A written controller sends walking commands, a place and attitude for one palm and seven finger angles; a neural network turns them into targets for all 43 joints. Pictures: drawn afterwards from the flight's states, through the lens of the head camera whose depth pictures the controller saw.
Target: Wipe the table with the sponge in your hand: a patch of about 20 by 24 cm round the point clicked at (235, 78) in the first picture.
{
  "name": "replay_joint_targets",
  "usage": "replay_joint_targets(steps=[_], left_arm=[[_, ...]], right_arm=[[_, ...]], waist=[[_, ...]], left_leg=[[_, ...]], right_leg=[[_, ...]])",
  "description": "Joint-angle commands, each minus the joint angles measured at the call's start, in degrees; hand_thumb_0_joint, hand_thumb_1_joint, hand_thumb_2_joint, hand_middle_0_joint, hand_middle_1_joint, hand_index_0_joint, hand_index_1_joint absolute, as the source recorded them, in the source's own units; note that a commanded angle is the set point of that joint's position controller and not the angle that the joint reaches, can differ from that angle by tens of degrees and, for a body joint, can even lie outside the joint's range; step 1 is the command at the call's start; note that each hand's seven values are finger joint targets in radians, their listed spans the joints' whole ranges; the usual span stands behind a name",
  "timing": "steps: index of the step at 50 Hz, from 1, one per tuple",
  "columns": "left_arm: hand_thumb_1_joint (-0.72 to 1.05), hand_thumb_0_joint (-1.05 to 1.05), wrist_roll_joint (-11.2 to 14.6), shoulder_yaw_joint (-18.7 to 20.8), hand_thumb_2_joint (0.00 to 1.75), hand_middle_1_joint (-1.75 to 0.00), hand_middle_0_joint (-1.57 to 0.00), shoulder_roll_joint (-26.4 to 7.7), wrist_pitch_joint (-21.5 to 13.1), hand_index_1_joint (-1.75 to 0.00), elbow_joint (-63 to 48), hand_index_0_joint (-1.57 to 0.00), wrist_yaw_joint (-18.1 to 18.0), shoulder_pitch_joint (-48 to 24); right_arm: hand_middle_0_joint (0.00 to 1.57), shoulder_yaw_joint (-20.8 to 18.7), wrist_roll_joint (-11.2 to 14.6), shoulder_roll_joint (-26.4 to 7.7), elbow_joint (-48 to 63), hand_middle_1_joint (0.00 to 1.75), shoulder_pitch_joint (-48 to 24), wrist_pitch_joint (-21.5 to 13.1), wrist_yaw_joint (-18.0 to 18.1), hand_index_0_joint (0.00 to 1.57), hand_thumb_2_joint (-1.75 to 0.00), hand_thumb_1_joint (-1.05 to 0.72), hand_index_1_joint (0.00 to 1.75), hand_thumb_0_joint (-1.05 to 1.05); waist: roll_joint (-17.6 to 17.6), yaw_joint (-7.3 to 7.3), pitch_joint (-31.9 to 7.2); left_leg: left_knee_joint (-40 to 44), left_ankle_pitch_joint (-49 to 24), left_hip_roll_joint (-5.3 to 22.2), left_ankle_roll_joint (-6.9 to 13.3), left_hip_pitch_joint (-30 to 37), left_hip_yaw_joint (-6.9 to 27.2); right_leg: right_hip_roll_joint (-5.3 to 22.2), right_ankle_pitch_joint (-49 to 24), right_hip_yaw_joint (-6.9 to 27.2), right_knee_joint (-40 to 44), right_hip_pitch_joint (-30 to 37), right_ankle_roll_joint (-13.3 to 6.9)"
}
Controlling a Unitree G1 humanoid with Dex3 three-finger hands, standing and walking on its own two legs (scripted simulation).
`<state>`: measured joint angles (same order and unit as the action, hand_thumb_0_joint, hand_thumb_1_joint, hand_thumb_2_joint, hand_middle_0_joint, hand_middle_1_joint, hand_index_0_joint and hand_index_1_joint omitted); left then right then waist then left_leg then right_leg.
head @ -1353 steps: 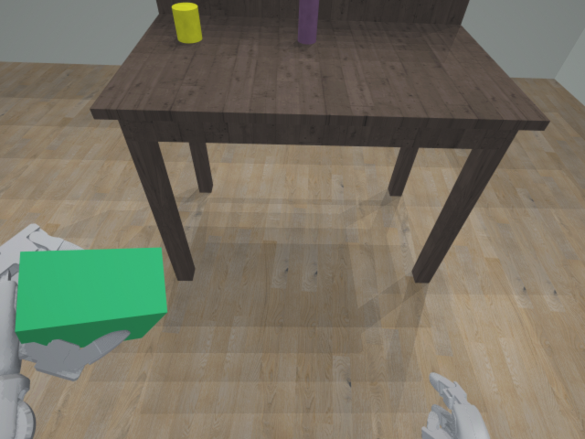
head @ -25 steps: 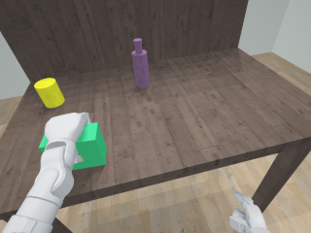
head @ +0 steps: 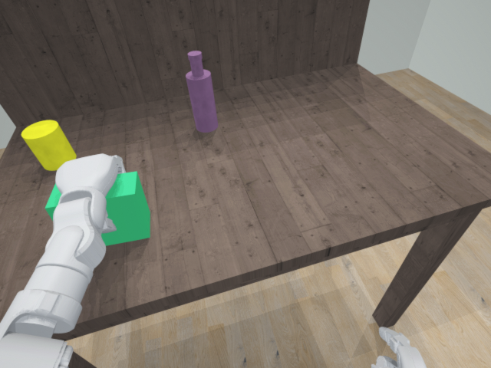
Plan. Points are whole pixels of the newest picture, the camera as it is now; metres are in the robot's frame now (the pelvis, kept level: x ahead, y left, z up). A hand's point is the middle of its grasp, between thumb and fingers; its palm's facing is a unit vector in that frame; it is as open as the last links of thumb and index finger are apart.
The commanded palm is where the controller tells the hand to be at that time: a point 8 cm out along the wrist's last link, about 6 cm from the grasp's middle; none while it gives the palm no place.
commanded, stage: wipe forward along the middle lane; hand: left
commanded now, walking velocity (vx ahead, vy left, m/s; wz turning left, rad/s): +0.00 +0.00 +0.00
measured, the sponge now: (107, 218) +0.34 +0.30 +0.07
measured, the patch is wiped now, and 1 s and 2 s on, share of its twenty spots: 0.95 0.95 0.95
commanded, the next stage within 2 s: slide back across to the first lane in 0.64 s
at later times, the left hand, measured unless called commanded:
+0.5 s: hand (99, 178) +0.40 +0.32 +0.12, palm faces -0.08 +0.00 -1.00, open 10.0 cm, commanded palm +0.38 +0.31 +0.15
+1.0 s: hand (88, 165) +0.42 +0.35 +0.12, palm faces -0.06 -0.01 -1.00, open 10.0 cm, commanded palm +0.40 +0.35 +0.18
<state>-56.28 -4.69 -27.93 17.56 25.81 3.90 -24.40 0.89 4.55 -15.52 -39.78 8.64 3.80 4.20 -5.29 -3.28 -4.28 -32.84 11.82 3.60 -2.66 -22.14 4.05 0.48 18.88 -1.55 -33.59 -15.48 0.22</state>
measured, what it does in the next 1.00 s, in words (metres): stands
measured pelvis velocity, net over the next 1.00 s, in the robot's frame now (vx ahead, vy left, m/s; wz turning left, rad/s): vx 0.02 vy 0.03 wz -0.03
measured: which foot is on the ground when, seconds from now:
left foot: down 0.00-1.00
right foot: down 0.00-1.00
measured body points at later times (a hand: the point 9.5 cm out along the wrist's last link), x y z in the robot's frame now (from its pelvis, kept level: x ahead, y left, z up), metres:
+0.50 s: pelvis +0.01 +0.01 +0.00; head +0.02 -0.01 +0.45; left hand +0.39 +0.32 +0.17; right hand +0.15 -0.25 -0.12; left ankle +0.06 +0.16 -0.73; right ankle -0.01 -0.13 -0.73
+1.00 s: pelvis +0.02 +0.03 +0.00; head +0.04 +0.02 +0.45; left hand +0.42 +0.35 +0.18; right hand +0.12 -0.24 -0.12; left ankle +0.06 +0.16 -0.73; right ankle -0.01 -0.13 -0.73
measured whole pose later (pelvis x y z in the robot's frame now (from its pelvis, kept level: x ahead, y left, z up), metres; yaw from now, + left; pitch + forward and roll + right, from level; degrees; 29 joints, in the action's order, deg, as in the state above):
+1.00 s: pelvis +0.02 +0.03 +0.00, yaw -2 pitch +6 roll -2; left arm -59.1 3.1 -35.3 9.4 42.0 3.0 -35.0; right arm -0.8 4.5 -15.7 -39.5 14.5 6.8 2.6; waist -3.9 0.8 -5.5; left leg -33.8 13.5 2.9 -1.2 -26.9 1.7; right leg 1.4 17.6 0.7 -30.0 -18.9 2.1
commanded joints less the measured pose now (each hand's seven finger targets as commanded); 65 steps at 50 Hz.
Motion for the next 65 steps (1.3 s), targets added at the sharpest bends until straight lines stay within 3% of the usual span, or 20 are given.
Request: replay_joint_targets(steps=[1,2,3,6,7,8,12,14,18,23,26,27,31,34,36,42,46,53,57,65], left_arm=[[0.10,0.00,-2.80,4.28,1.30,-1.60,-1.20,-14.76,-0.77,-1.60,-0.55,-1.20,-0.94,-16.51],[0.10,0.00,-3.28,6.04,1.30,-1.60,-1.20,-16.68,-1.05,-1.60,-0.55,-1.20,-0.99,-16.45],[0.10,0.00,-3.29,3.67,1.30,-1.60,-1.20,-14.47,-1.39,-1.60,-1.04,-1.20,-0.90,-17.71],[0.10,0.00,-3.22,5.17,1.30,-1.60,-1.20,-16.21,-2.24,-1.60,0.93,-1.20,-0.86,-18.08],[0.10,0.00,-3.01,7.87,1.30,-1.60,-1.20,-18.95,-2.49,-1.60,0.97,-1.20,-0.83,-17.06],[0.10,0.00,-2.76,6.31,1.30,-1.60,-1.20,-17.65,-2.87,-1.60,0.90,-1.20,-0.68,-18.26],[0.10,0.00,-2.50,8.64,1.30,-1.60,-1.20,-20.21,-3.88,-1.60,2.18,-1.20,-0.70,-19.33],[0.10,0.00,-2.77,6.85,1.30,-1.60,-1.20,-18.34,-4.26,-1.60,2.86,-1.20,-0.80,-19.58],[0.10,0.00,-3.58,7.24,1.30,-1.60,-1.20,-19.78,-4.79,-1.60,5.08,-1.20,-0.74,-22.96],[0.10,0.00,-3.61,4.81,1.30,-1.60,-1.20,-16.70,-5.46,-1.60,5.54,-1.20,-1.12,-25.10],[0.10,0.00,-3.51,6.45,1.30,-1.60,-1.20,-18.72,-5.65,-1.60,7.95,-1.20,-1.74,-27.56],[0.10,0.00,-3.04,7.92,1.30,-1.60,-1.20,-20.06,-5.83,-1.60,8.14,-1.20,-1.71,-27.07],[0.10,0.00,-4.30,4.72,1.30,-1.60,-1.20,-18.33,-5.70,-1.60,11.65,-1.20,-2.05,-33.38],[0.10,0.00,-5.82,5.85,1.30,-1.60,-1.20,-20.70,-6.05,-1.60,15.01,-1.20,-2.28,-35.25],[0.10,0.00,-6.13,4.61,1.30,-1.60,-1.20,-19.30,-6.45,-1.60,15.39,-1.20,-2.32,-37.23],[0.10,0.00,-4.18,11.00,1.30,-1.60,-1.20,-25.13,-7.68,-1.60,11.84,-1.20,-2.24,-31.46],[0.10,0.00,-4.61,11.94,1.30,-1.60,-1.20,-26.94,-7.31,-1.60,9.07,-1.20,-2.64,-30.23],[0.10,0.00,-3.30,13.30,1.30,-1.60,-1.20,-29.35,-6.53,-1.60,5.15,-1.20,-1.38,-30.59],[0.10,0.00,-2.38,13.21,1.30,-1.60,-1.20,-30.48,-8.40,-1.60,0.43,-1.20,0.81,-34.11],[0.10,0.00,-1.49,15.37,1.30,-1.60,-1.20,-31.90,-12.12,-1.60,-1.71,-1.20,3.39,-28.99]], right_arm=[[0.20,-2.16,-0.36,-7.14,8.36,0.30,-7.50,-2.13,0.73,0.20,-0.90,-0.90,0.30,0.00],[0.20,-2.33,-0.48,-7.40,8.32,0.30,-7.32,-2.06,0.67,0.20,-0.90,-0.90,0.30,0.00],[0.20,-2.28,-0.34,-7.12,8.79,0.30,-6.99,-2.04,0.65,0.20,-0.90,-0.90,0.30,0.00],[0.20,-2.71,-0.42,-7.48,8.05,0.30,-5.75,-1.74,0.52,0.20,-0.90,-0.90,0.30,0.00],[0.20,-2.76,-0.56,-7.71,8.33,0.30,-5.69,-1.61,0.55,0.20,-0.90,-0.90,0.30,0.00],[0.20,-2.79,-0.46,-7.68,8.45,0.30,-5.42,-1.53,0.69,0.20,-0.90,-0.90,0.30,0.00],[0.20,-3.00,-0.48,-7.95,8.10,0.30,-4.69,-1.12,0.60,0.20,-0.90,-0.90,0.30,0.00],[0.20,-3.18,-0.36,-7.88,7.98,0.30,-4.05,-0.94,0.37,0.20,-0.90,-0.90,0.30,0.00],[0.20,-3.33,-0.39,-8.23,7.53,0.30,-3.11,-0.55,0.42,0.20,-0.90,-0.90,0.30,0.00],[0.20,-3.65,-0.21,-8.08,7.61,0.30,-2.20,-0.36,0.08,0.20,-0.90,-0.90,0.30,0.00],[0.20,-3.75,-0.23,-8.28,6.93,0.30,-1.60,-0.15,0.11,0.20,-0.90,-0.90,0.30,0.00],[0.20,-3.64,-0.24,-8.30,7.12,0.30,-1.74,-0.18,0.14,0.20,-0.90,-0.90,0.30,0.00],[0.20,-3.53,-0.06,-8.29,6.33,0.30,-0.87,0.00,0.15,0.20,-0.90,-0.90,0.30,0.00],[0.20,-3.66,-0.21,-8.41,5.86,0.30,0.63,-0.02,0.04,0.20,-0.90,-0.90,0.30,0.00],[0.20,-3.80,-0.40,-8.27,5.85,0.30,1.21,0.01,0.01,0.20,-0.90,-0.90,0.30,0.00],[0.20,-4.13,-0.59,-8.57,7.59,0.30,1.07,0.44,-0.51,0.20,-0.90,-0.90,0.30,0.00],[0.20,-3.96,-0.38,-8.73,8.17,0.30,0.45,0.82,-0.82,0.20,-0.90,-0.90,0.30,0.00],[0.20,-4.10,-0.10,-8.78,8.55,0.30,-0.11,0.36,-0.73,0.20,-0.90,-0.90,0.30,0.00],[0.20,-3.87,0.00,-8.35,9.18,0.30,-0.50,-0.22,-0.13,0.20,-0.90,-0.90,0.30,0.00],[0.20,-3.94,-0.32,-8.54,9.21,0.30,0.18,0.18,0.40,0.20,-0.90,-0.90,0.30,0.00]], waist=[[6.50,0.90,-6.28],[5.64,0.57,-6.75],[4.69,1.05,-7.49],[6.32,1.34,-8.50],[6.88,0.75,-9.00],[7.56,1.32,-9.88],[5.98,1.28,-10.09],[5.35,1.70,-9.93],[5.86,2.45,-10.06],[4.30,2.92,-12.06],[5.89,3.37,-11.99],[6.36,2.68,-12.45],[4.36,4.42,-10.56],[2.71,4.20,-11.54],[3.01,4.83,-13.04],[2.71,2.01,-19.19],[2.57,2.18,-16.08],[0.22,2.25,-15.17],[-0.94,3.02,-17.19],[-1.33,3.05,-16.41]], left_leg=[[2.69,-1.27,-5.55,4.34,6.89,-5.16],[2.82,-1.46,-5.43,4.26,7.20,-4.87],[2.73,-1.82,-5.62,4.37,7.20,-5.10],[1.74,-3.02,-5.52,4.61,7.22,-5.35],[1.87,-3.43,-5.54,4.64,7.00,-5.04],[1.56,-3.69,-5.71,4.74,6.88,-5.50],[1.69,-5.01,-5.49,4.70,6.69,-5.25],[1.30,-5.31,-5.50,4.83,6.84,-5.62],[1.44,-5.32,-5.44,4.94,6.56,-5.47],[1.56,-6.08,-5.18,4.95,8.08,-5.24],[1.28,-5.64,-5.12,4.96,7.30,-5.41],[1.70,-6.12,-5.13,4.94,6.89,-5.08],[2.14,-3.85,-4.91,4.82,6.98,-5.00],[2.15,-3.65,-4.92,4.68,6.92,-4.45],[1.88,-4.18,-4.80,4.75,7.51,-4.47],[1.36,-10.38,-4.80,4.89,8.30,-4.46],[2.00,-9.53,-4.97,5.25,7.89,-4.73],[2.56,-9.37,-5.28,5.71,9.91,-4.12],[2.60,-10.75,-5.27,5.85,12.19,-3.69],[1.47,-14.49,-5.66,5.97,13.86,-3.87]], right_leg=[[-2.76,-7.62,-1.18,8.59,-4.21,-2.89],[-2.96,-7.45,-1.01,8.65,-4.09,-3.16],[-2.89,-7.84,-1.23,8.38,-3.93,-3.09],[-2.74,-10.84,-0.86,8.18,-3.64,-2.90],[-2.78,-11.70,-0.49,8.38,-2.61,-2.97],[-2.62,-12.55,-0.59,8.04,-2.17,-2.65],[-2.67,-14.47,-0.63,7.88,-2.25,-2.78],[-2.68,-14.57,-0.91,7.72,-3.03,-2.73],[-2.79,-14.03,-1.06,7.84,-3.62,-2.82],[-3.06,-13.64,-1.68,7.56,-4.64,-3.16],[-2.89,-13.85,-1.53,7.73,-4.91,-2.92],[-2.89,-14.55,-1.50,7.91,-3.86,-3.07],[-2.94,-10.31,-1.90,7.97,-7.48,-2.91],[-3.20,-9.03,-2.06,7.46,-7.73,-3.47],[-3.18,-9.61,-2.02,7.37,-8.00,-3.42],[-3.08,-17.13,-1.69,6.79,-1.56,-3.60],[-3.24,-15.44,-2.05,7.34,-2.39,-3.26],[-3.43,-13.83,-2.11,8.52,-2.11,-3.46],[-3.26,-15.50,-1.94,8.93,-1.61,-3.56],[-3.33,-19.61,-2.29,9.15,-1.46,-3.72]])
